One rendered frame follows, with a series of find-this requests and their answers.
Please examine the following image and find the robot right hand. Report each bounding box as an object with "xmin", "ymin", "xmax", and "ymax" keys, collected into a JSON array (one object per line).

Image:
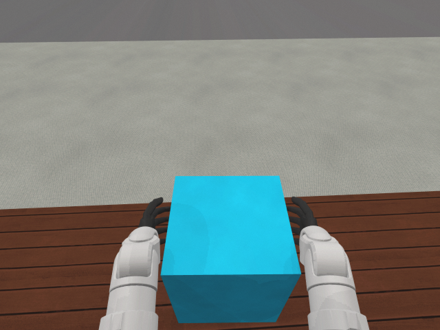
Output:
[{"xmin": 286, "ymin": 197, "xmax": 318, "ymax": 245}]

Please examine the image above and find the robot left hand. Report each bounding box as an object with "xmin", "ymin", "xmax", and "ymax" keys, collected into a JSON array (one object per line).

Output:
[{"xmin": 138, "ymin": 197, "xmax": 171, "ymax": 245}]

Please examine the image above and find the left robot forearm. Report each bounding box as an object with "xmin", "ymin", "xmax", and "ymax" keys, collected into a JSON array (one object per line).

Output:
[{"xmin": 99, "ymin": 226, "xmax": 160, "ymax": 330}]

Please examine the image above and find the right robot forearm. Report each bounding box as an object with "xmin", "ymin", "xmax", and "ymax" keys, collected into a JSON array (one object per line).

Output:
[{"xmin": 299, "ymin": 225, "xmax": 369, "ymax": 330}]

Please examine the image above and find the carton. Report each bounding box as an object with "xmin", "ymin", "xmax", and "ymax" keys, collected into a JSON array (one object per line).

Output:
[{"xmin": 161, "ymin": 176, "xmax": 301, "ymax": 323}]

